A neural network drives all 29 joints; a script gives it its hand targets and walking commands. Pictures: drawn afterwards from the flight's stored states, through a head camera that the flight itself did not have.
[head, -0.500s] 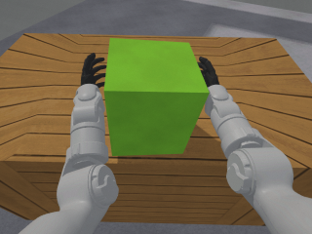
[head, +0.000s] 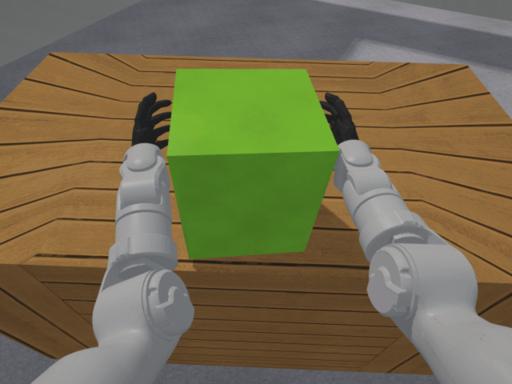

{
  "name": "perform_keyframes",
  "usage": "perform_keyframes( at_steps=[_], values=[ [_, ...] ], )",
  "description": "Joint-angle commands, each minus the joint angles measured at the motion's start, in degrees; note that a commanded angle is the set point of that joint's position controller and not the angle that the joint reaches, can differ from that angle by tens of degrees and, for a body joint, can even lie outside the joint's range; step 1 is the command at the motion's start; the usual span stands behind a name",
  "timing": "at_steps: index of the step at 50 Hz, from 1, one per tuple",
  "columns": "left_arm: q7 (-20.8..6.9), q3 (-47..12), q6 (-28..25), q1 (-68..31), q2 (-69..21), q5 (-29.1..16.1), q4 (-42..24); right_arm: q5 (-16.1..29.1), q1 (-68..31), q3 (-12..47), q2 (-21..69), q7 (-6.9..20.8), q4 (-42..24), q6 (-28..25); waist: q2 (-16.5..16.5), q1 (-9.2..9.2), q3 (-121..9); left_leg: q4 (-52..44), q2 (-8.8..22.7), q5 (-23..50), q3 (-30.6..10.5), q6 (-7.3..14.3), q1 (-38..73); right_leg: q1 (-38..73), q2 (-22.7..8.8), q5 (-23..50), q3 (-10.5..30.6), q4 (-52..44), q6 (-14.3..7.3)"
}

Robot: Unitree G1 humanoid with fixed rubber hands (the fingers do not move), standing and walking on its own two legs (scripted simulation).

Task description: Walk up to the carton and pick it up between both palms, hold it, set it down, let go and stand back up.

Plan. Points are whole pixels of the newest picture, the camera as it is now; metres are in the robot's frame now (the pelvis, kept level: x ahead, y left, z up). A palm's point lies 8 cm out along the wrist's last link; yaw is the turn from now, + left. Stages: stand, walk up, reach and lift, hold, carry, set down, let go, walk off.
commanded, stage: set down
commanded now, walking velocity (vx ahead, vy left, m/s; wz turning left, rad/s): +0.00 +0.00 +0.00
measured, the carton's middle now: (245, 167) +0.44 +0.08 +0.09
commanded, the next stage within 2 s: none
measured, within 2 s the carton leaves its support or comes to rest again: rests again in 0.56 s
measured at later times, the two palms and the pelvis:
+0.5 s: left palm (163, 160) +0.39 +0.20 +0.15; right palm (363, 152) +0.43 -0.10 +0.15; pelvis -0.02 -0.02 +0.00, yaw -1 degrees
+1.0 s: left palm (152, 156) +0.40 +0.22 +0.15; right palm (348, 148) +0.44 -0.08 +0.15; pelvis -0.01 -0.01 +0.00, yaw +0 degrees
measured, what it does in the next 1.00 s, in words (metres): stands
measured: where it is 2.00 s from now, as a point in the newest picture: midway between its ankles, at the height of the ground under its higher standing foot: outside the picture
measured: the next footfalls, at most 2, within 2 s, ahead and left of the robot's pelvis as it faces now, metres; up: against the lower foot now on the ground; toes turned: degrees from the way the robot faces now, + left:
none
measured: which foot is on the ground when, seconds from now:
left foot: down 0.00-1.00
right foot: down 0.00-1.00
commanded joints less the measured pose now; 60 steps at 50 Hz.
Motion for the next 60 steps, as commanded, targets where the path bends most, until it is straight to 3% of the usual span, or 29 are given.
perform_keyframes(
  at_steps=[1,4,8,11,14,17,21,24,33,37,42,60],
  values=[
    [0.6,-16.8,-3.0,-28.7,-31.1,-1.8,-4.0,-4.4,-27.5,0.1,25.2,11.5,-8.6,-6.0,7.6,3.59,-33.9,8.0,2.8,48.4,1.6,-4.4,34.6,-18.2,3.5,13.5,-7.6,-3.9,0.4],
    [1.3,-17.3,-2.9,-27.9,-31.4,-2.1,-4.5,-5.2,-25.7,-1.1,24.5,11.8,-7.8,-6.1,7.8,3.24,-34.1,8.6,3.2,50.6,1.4,-5.1,35.7,-19.1,3.6,12.1,-7.7,-5.4,-0.8],
    [1.3,-16.3,-3.2,-28.9,-30.4,-1.2,-5.4,-5.9,-25.6,-0.8,25.8,11.9,-7.4,-6.2,7.5,4.26,-33.9,7.8,2.8,47.4,1.9,-4.1,34.0,-18.1,3.0,12.0,-7.1,-4.8,-0.1],
    [0.6,-13.7,-3.3,-30.3,-28.1,-0.1,-3.9,-6.6,-25.4,-0.8,26.8,11.8,-6.9,-5.0,5.2,5.04,-29.9,5.3,1.5,38.3,3.3,-2.4,28.3,-13.6,1.8,12.1,-6.3,-4.7,1.0],
    [-0.9,-9.8,-3.5,-29.6,-25.4,2.1,-1.6,-7.0,-26.9,-0.2,29.3,11.6,-9.1,-4.4,2.0,7.36,-26.7,2.1,-0.2,27.7,5.3,0.2,21.3,-6.2,0.3,16.4,-5.0,-3.5,2.8],
    [-1.6,-7.4,-4.1,-29.8,-23.2,3.0,-0.7,-7.2,-27.3,-0.1,30.6,11.7,-10.2,-3.7,0.2,8.56,-25.0,-0.5,-1.0,19.7,6.3,1.9,15.7,-1.9,-0.8,17.6,-4.0,-2.2,4.4],
    [-3.1,-4.8,-4.2,-29.8,-20.7,3.6,2.1,-7.5,-26.8,0.1,31.7,11.7,-10.9,-2.5,-2.1,8.6,-20.6,-3.0,-1.9,11.5,7.0,3.3,8.4,3.9,-2.1,19.9,-2.9,-0.4,6.3],
    [-3.3,-4.7,-5.0,-30.7,-20.3,3.3,1.8,-8.2,-26.4,0.1,32.1,11.8,-11.7,-2.3,-2.1,7.83,-21.2,-3.2,-2.0,10.1,6.7,3.6,7.4,4.5,-2.5,20.8,-2.6,0.4,6.8],
    [-3.3,-8.1,-5.4,-25.2,-25.3,2.9,0.9,-8.8,-21.1,-0.4,31.5,12.3,-8.4,-2.7,0.7,5.38,-21.0,0.1,-0.9,22.4,5.4,1.5,16.5,-2.1,-0.2,21.4,-4.4,-0.6,4.6],
    [-2.9,-9.6,-5.6,-22.8,-28.7,3.0,-0.4,-9.5,-19.3,-1.4,31.0,12.9,-7.7,-3.7,2.4,4.54,-22.3,2.4,0.3,30.3,4.3,0.2,23.0,-8.6,1.2,17.0,-5.5,-2.1,3.3],
    [-3.0,-10.5,-4.9,-20.0,-31.1,3.1,-0.8,-10.5,-16.2,-2.4,32.1,13.7,-7.1,-3.7,3.1,3.8,-22.0,3.3,1.0,33.5,3.8,-0.2,25.7,-11.7,1.6,13.4,-5.9,-3.4,2.6],
    [-3.3,-6.1,-5.2,-18.6,-26.0,5.3,-0.1,-12.7,-14.9,-5.7,27.5,13.7,-8.3,-2.4,0.4,4.99,-17.8,1.7,0.1,29.6,4.6,1.1,24.2,-9.0,1.5,12.4,-5.5,-3.4,3.5]
  ],
)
